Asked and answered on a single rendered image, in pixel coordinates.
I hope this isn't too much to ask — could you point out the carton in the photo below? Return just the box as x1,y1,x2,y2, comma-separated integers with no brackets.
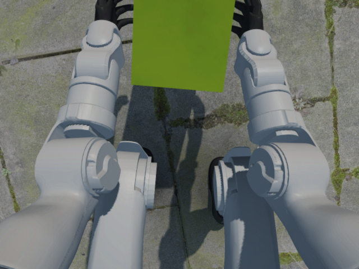
131,0,235,92

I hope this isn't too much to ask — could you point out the robot right forearm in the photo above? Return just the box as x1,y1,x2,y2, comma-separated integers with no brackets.
234,29,330,177

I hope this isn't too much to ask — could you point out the robot right upper arm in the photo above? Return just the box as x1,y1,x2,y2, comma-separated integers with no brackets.
247,142,359,269

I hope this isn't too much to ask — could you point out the robot left forearm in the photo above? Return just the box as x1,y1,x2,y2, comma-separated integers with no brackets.
34,20,125,180

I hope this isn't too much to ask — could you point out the robot left upper arm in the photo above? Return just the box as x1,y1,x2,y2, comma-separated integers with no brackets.
0,137,121,269

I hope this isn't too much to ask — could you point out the robot right thigh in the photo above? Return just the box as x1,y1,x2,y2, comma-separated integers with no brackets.
213,156,280,269

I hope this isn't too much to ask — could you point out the robot left hand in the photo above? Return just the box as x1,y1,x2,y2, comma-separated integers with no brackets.
94,0,134,31

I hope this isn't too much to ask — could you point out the robot right hand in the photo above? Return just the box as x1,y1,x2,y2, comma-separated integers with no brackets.
231,0,264,38

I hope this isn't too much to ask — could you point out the left robot shin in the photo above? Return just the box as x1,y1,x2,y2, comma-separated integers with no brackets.
116,141,148,159

